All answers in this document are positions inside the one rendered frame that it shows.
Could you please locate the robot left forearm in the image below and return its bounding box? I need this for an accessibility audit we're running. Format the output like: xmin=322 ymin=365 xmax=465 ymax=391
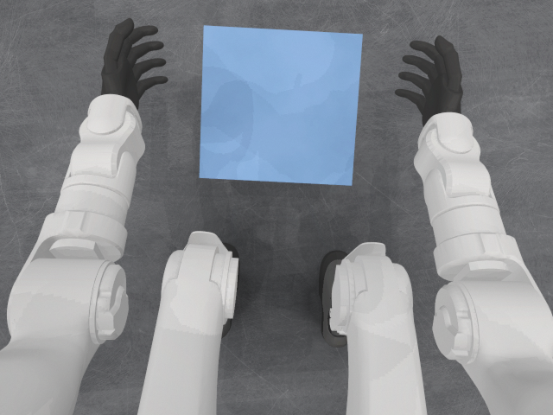
xmin=7 ymin=94 xmax=145 ymax=335

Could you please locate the left robot hand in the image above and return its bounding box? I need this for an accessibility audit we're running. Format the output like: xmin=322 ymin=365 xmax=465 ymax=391
xmin=101 ymin=18 xmax=168 ymax=110

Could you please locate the robot right forearm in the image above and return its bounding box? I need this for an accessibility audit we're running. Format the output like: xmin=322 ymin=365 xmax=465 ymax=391
xmin=414 ymin=112 xmax=553 ymax=325

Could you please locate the robot right shin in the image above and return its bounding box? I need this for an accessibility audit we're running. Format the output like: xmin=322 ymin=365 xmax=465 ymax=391
xmin=329 ymin=242 xmax=413 ymax=335

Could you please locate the left robot upper arm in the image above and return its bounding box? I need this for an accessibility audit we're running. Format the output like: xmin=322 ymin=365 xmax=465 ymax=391
xmin=0 ymin=259 xmax=129 ymax=415

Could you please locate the carton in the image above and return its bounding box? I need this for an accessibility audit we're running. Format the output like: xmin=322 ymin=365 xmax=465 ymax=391
xmin=200 ymin=25 xmax=363 ymax=186

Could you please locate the right robot upper arm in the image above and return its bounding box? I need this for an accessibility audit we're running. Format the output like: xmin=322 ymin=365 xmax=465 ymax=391
xmin=432 ymin=280 xmax=553 ymax=415

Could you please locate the robot left foot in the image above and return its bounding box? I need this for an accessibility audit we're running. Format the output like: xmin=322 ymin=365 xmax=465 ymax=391
xmin=221 ymin=243 xmax=240 ymax=338

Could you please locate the right robot hand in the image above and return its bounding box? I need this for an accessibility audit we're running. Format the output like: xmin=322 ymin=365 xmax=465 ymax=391
xmin=395 ymin=35 xmax=463 ymax=127

